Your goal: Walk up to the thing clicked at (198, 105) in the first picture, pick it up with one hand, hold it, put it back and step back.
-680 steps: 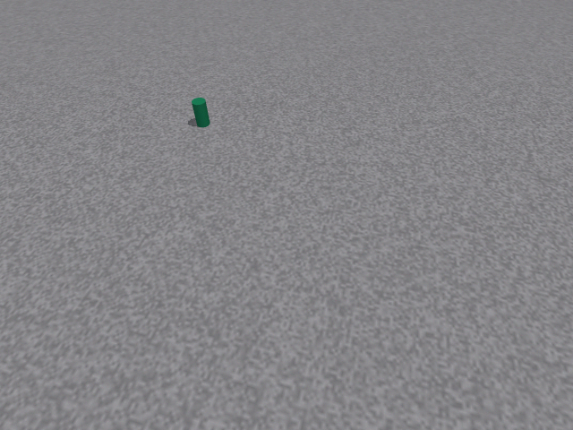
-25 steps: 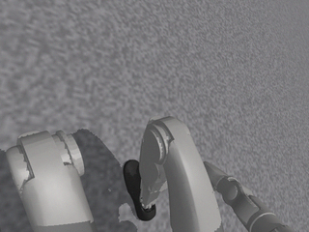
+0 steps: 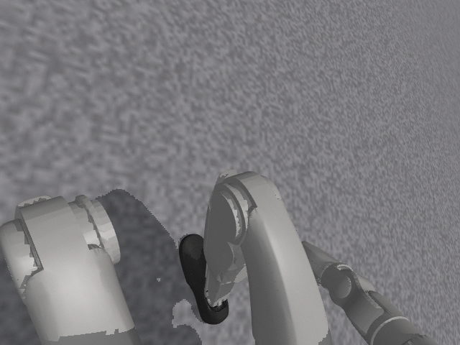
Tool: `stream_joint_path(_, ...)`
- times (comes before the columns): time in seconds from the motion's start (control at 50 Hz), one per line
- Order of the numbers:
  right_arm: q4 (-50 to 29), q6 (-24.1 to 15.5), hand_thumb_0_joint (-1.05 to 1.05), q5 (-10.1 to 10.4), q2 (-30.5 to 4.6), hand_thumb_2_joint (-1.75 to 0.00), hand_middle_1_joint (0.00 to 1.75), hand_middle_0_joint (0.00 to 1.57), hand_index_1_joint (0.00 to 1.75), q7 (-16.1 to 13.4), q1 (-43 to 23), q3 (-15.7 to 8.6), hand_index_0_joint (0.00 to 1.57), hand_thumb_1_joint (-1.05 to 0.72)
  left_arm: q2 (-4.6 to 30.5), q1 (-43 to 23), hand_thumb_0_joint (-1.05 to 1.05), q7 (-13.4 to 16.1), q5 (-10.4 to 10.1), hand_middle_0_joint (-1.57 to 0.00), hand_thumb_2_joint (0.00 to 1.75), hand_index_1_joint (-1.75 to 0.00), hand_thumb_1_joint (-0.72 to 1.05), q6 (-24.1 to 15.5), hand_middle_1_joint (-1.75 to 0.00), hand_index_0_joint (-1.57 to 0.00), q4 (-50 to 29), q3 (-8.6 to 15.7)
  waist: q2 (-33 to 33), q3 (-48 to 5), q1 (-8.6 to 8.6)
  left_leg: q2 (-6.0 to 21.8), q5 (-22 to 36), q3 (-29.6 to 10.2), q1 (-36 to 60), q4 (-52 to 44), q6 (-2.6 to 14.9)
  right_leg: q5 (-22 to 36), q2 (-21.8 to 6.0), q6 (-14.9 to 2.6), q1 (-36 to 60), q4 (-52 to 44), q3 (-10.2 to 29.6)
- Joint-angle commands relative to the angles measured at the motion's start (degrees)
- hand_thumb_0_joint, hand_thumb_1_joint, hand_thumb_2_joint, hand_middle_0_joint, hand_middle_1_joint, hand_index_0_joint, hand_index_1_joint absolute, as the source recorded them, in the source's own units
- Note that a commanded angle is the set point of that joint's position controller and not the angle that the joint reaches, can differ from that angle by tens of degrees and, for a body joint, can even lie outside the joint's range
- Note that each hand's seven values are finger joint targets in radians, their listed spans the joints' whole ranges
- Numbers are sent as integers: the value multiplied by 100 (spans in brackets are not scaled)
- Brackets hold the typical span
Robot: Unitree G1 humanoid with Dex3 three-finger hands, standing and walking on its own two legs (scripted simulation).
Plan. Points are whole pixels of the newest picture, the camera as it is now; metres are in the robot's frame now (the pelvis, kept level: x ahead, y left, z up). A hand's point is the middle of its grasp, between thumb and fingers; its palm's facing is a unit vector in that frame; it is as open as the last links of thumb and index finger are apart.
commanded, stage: settle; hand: left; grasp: from the side
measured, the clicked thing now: out of the picture +0.40 +0.36 -0.20
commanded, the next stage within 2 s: none
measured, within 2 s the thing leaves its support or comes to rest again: leaves its support in 0.38 s
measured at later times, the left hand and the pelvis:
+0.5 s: hand out of the picture +0.37 +0.36 -0.14, palm faces +0.54 -0.84 -0.03, open 11.3 cm; pelvis +0.00 +0.00 +0.02, yaw +1 degrees
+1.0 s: hand out of the picture +0.35 +0.36 -0.03, palm faces +0.53 -0.84 -0.07, open 11.3 cm; pelvis +0.01 -0.02 +0.05, yaw +7 degrees
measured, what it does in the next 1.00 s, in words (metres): stands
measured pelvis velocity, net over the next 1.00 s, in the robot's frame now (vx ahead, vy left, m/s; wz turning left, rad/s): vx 0.01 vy -0.02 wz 0.11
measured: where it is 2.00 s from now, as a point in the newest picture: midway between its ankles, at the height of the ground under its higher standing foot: (152, 320)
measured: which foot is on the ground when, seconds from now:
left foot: down 0.00-1.00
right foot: down 0.00-1.00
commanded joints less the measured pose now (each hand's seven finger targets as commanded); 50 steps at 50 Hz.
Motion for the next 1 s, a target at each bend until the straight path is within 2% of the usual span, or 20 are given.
stream_joint_path(0.0,-100,71,0,6,-2005,-90,30,20,30,-139,90,-683,20,-87,908,-1014,0,-82,33,-103,110,-112,31,-428,-111,-103,-728,-118,3130,-3101,-621,359,514,627,2179,-1950,-49,953,85,-439,1179,-1052,-730)
stream_joint_path(0.02,-109,78,0,-1,-2009,-91,30,20,30,-143,77,-671,20,-90,809,-978,0,-72,2,-106,118,-120,30,-417,-118,-104,-687,-127,3095,-3157,-646,365,518,601,2209,-1954,-56,976,95,-427,1243,-1071,-746)
stream_joint_path(0.06,-105,80,0,-10,-2035,-90,30,20,30,-152,98,-707,20,-89,1154,-1175,0,-67,53,-104,120,-123,25,-441,-120,-103,-1103,-5,3325,-3337,-550,358,668,652,2349,-1939,-62,1101,90,-450,1282,-1033,-702)
stream_joint_path(0.1,-102,111,0,8,-1983,-90,30,20,30,-136,148,-707,20,-90,873,-910,0,-87,27,-108,123,-127,25,-371,-124,-107,-946,-85,3231,-3354,-552,348,705,656,2283,-1953,-69,1099,96,-454,1330,-1043,-723)
stream_joint_path(0.14,-63,107,0,2,-1987,-90,30,20,30,-145,203,-752,20,-89,1147,-1020,0,-42,40,-109,125,-129,23,-379,-126,-108,-1376,112,3475,-3551,-450,353,911,676,2479,-1969,-86,1270,92,-458,1393,-1014,-686)
stream_joint_path(0.18,-59,134,0,27,-1962,-90,30,20,30,-133,244,-774,20,-90,866,-927,0,-56,13,-112,125,-131,24,-311,-129,-111,-1396,-6,3445,-3568,-500,354,942,675,2507,-2010,-99,1247,75,-471,1368,-1021,-687)
stream_joint_path(0.2,-67,130,0,25,-1987,-90,30,20,30,-135,250,-825,20,-89,1090,-1104,0,-39,23,-112,127,-132,23,-320,-130,-112,-1759,151,3601,-3666,-441,357,1053,683,2593,-2022,-112,1347,73,-480,1368,-990,-666)
stream_joint_path(0.32,-44,192,0,100,-1912,-90,30,20,30,-143,452,-1061,20,-90,1405,-1205,0,42,137,-120,130,-140,15,-82,-138,-119,-3105,333,4290,-4222,-225,366,1300,780,3147,-2240,-183,1424,11,-552,1295,-986,-499)
stream_joint_path(0.36,27,198,0,161,-1794,-90,30,20,30,-142,507,-1114,20,-91,978,-1030,0,8,79,-121,130,-141,15,94,-139,-121,-3104,102,4176,-4098,-288,333,989,859,2939,-2279,-148,1219,1,-562,1218,-1106,-423)
stream_joint_path(0.44,96,191,0,270,-1727,-90,30,20,30,-182,696,-1338,20,-90,1197,-1237,0,73,63,-121,130,-143,10,313,-142,-122,-3994,286,4441,-4457,-44,303,841,950,3070,-2446,-131,1124,-36,-594,1147,-1208,-306)
stream_joint_path(0.52,138,192,0,432,-1591,-90,30,20,30,-190,936,-1552,20,-90,531,-822,0,14,22,-124,129,-144,9,692,-143,-125,-4061,-15,4212,-4511,-16,255,944,1000,2989,-2605,-111,1149,-74,-617,1057,-1285,-232)
stream_joint_path(0.62,228,147,0,670,-1467,-90,30,20,30,-201,1101,-1875,20,-90,153,-890,0,-204,-33,-126,129,-145,6,1025,-144,-127,-4362,-311,3933,-4593,90,197,546,1108,2795,-2740,-36,870,-128,-631,747,-1419,-100)
stream_joint_path(0.7,167,135,0,866,-1347,-90,30,20,30,-210,1222,-2041,20,-89,-62,-661,0,-347,-189,-125,130,-145,8,1284,-144,-126,-4387,-290,3574,-4802,286,119,401,1229,2579,-2823,31,704,-156,-638,796,-1569,-20)
stream_joint_path(0.74,181,113,0,948,-1278,-90,30,20,30,-213,1260,-2128,20,-89,-301,-966,0,-404,-246,-126,131,-146,7,1357,-145,-128,-4650,-466,3606,-4841,253,94,275,1278,2584,-2906,40,612,-176,-655,693,-1607,16)
stream_joint_path(0.76,125,116,0,995,-1269,-90,30,20,30,-223,1241,-2129,20,-89,-393,-742,0,-393,-283,-127,133,-148,9,1429,-147,-129,-4337,-410,3471,-4821,280,74,238,1272,2500,-2960,52,571,-197,-641,749,-1641,9)
stream_joint_path(0.78,190,113,0,1019,-1237,-90,30,20,30,-242,1329,-2197,20,-88,-57,-904,0,-338,-257,-125,133,-147,7,1451,-146,-126,-4662,-168,3452,-5032,413,76,328,1331,2569,-2927,64,630,-187,-646,845,-1692,74)
stream_joint_path(0.82,135,126,0,1069,-1164,-90,30,20,30,-246,1348,-2241,20,-88,-362,-809,0,-356,-229,-125,134,-147,8,1539,-146,-126,-4495,-389,3393,-5049,359,51,347,1395,2493,-2973,71,615,-219,-646,860,-1710,133)
stream_joint_path(0.86,181,130,0,1118,-1131,-90,30,20,30,-279,1396,-2338,20,-88,-100,-896,0,-355,-190,-126,135,-149,6,1553,-147,-127,-4880,-185,3559,-5252,535,48,423,1441,2772,-3083,57,620,-242,-676,765,-1749,208)
stream_joint_path(0.96,246,92,0,1227,-973,-90,30,20,30,-343,1521,-2471,20,-89,-85,-999,0,-444,-305,-123,130,-144,-1,1626,-142,-123,-5227,-46,3490,-5594,630,-9,434,1637,2663,-3131,105,569,-271,-663,1031,-1890,403)
stream_joint_path(0.98,233,80,0,1253,-968,-90,30,20,30,-352,1516,-2505,20,-89,-292,-920,0,-494,-348,-122,130,-144,-3,1667,-141,-122,-5082,-106,3407,-5577,582,-14,432,1633,2685,-3159,109,572,-278,-663,959,-1899,399)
